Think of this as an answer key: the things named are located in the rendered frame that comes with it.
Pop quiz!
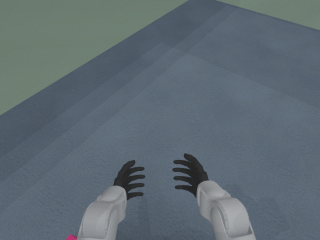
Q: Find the left robot forearm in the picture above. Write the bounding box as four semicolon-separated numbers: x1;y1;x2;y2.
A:
76;185;127;240

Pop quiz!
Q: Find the left robot hand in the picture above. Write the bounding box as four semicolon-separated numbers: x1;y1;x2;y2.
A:
113;160;146;200

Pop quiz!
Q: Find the right robot forearm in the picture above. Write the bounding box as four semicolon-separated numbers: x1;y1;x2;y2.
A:
196;180;256;240

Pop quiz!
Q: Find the right robot hand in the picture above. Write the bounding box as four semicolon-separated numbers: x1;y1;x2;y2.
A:
172;153;209;198

